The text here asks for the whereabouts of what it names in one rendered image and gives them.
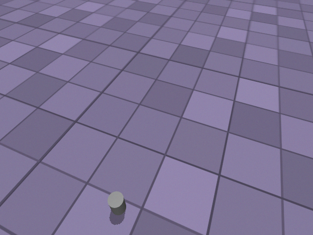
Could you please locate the can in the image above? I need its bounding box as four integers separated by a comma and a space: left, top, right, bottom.
108, 191, 126, 215

